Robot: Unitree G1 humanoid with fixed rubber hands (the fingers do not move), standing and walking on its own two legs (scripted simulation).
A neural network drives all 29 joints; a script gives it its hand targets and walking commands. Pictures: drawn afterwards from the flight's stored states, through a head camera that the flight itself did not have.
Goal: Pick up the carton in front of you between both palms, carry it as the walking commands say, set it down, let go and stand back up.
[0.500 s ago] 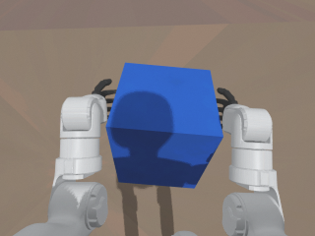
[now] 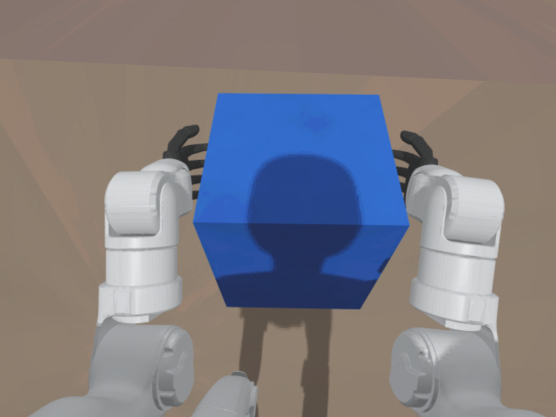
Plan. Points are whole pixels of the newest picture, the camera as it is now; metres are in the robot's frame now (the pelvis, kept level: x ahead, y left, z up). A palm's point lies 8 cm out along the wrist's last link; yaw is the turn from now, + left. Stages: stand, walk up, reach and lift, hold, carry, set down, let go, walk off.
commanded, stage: carry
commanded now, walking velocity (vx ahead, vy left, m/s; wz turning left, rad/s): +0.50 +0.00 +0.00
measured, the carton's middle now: (295, 211) +0.38 +0.03 +0.08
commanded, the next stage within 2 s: none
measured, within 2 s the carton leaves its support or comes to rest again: neither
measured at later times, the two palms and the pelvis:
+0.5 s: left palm (254, 24) +0.68 +0.14 +0.20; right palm (436, 43) +0.66 -0.16 +0.19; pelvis +0.30 +0.01 +0.02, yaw +0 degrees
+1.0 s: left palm out of the picture +0.96 +0.16 +0.21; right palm out of the picture +0.96 -0.14 +0.22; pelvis +0.60 +0.01 +0.04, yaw -1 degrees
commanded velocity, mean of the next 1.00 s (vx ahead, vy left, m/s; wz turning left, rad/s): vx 0.50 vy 0.00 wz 0.00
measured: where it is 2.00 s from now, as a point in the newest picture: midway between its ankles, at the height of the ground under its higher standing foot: (317, 172)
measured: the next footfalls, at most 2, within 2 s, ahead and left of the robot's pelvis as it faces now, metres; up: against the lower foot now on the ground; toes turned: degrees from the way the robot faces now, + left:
left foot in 0.12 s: +0.24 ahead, +0.12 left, +0.02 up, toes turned +5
right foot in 0.54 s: +0.49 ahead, -0.09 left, +0.04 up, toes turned -6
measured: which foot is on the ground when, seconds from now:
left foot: up 0.00-0.10, down 0.12-0.56, up 0.58-0.94, down 0.96-1.00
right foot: down 0.00-0.12, up 0.14-0.52, down 0.54-1.00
